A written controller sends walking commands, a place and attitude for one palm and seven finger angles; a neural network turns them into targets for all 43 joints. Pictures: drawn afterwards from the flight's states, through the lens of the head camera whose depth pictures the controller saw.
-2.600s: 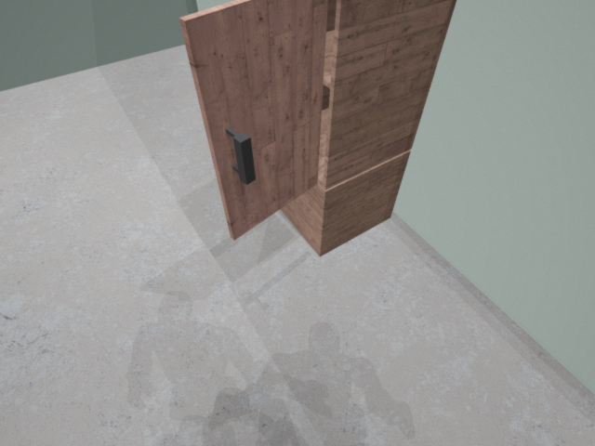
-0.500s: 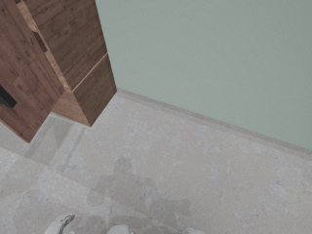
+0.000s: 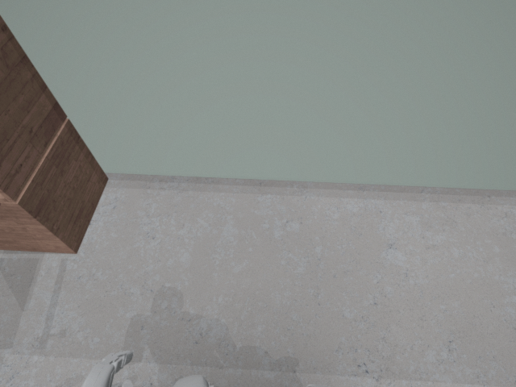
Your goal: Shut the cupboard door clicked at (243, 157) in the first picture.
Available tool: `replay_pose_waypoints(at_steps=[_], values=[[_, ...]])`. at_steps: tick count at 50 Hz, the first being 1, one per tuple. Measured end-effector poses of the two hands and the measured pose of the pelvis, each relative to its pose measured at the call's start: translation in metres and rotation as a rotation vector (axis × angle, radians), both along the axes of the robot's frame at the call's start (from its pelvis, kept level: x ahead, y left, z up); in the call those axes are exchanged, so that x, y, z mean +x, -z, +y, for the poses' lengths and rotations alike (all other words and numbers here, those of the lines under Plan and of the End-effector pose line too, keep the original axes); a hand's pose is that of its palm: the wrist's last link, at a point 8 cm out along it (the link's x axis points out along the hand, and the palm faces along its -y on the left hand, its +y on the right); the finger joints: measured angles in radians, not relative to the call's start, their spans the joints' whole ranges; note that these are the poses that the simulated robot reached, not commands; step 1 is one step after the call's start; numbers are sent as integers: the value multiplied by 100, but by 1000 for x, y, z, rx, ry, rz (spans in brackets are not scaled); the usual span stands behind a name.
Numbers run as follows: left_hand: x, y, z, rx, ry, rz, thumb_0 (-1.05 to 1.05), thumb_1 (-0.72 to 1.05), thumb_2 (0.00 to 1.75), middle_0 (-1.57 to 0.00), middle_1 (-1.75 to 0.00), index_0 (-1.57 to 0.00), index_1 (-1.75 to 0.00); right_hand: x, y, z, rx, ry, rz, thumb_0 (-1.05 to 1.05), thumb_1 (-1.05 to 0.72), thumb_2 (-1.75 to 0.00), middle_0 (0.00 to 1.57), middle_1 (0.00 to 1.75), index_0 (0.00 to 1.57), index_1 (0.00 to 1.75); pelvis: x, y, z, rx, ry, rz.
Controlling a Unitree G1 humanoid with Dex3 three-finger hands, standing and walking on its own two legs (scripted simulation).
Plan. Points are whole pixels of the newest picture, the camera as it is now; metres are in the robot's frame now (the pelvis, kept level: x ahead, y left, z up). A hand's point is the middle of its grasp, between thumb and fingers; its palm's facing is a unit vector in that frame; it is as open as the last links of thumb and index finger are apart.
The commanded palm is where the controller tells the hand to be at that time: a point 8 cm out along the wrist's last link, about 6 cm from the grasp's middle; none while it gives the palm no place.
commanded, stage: walk around to get in front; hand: left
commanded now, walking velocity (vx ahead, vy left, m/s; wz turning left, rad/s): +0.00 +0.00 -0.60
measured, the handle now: out of the picture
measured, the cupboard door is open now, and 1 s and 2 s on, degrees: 100 100 100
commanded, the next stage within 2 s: none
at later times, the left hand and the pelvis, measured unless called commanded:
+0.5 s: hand (165, 373) +0.15 +0.17 -0.15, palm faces -0.25 -0.95 -0.20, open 7.4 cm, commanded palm none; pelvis +0.00 -0.01 +0.02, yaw -17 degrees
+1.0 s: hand (218, 345) +0.20 +0.09 -0.16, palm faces -0.55 -0.81 -0.20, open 7.4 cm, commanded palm none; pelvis +0.01 -0.03 +0.01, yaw -36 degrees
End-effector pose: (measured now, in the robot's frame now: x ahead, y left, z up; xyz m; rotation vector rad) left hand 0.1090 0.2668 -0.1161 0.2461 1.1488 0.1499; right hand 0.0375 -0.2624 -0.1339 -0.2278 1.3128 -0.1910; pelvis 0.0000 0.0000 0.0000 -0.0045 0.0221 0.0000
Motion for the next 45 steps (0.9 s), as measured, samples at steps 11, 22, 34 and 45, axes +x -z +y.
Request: replay_pose_waypoints(at_steps=[11,22,34,45], values=[[-8,0,-24,-12,83,107,0,91,90,-20,-30,-20,-30,27,-26,-8,-12,102,-139,1,-90,-89,20,29,20,30,-2,-16,-3,26,141,5],[34,9,-32,-65,186,92,1,91,90,-20,-30,-20,-30,-12,-36,2,-56,163,-123,1,-90,-89,21,30,21,30,0,-16,1,-24,257,4],[80,-2,-95,19,394,24,0,91,90,-20,-30,-20,-30,-92,-4,-47,-28,407,-51,1,-90,-89,21,30,21,30,-6,-2,-36,-1,421,-8],[90,11,-119,-14,517,116,0,91,90,-20,-30,-20,-30,-88,-34,-48,-92,527,-155,1,-90,-89,20,29,20,30,5,-12,-32,17,575,5]])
